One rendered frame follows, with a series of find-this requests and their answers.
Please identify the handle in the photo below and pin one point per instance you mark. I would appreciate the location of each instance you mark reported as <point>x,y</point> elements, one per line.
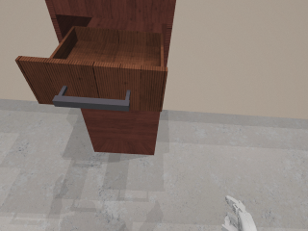
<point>61,100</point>

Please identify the drawer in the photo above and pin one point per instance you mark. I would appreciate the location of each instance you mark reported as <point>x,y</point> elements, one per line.
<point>102,63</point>

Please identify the cabinet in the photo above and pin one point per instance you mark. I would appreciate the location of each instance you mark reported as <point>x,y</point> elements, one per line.
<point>110,131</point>

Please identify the right robot hand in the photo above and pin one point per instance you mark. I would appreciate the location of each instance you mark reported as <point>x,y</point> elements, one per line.
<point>244,221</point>

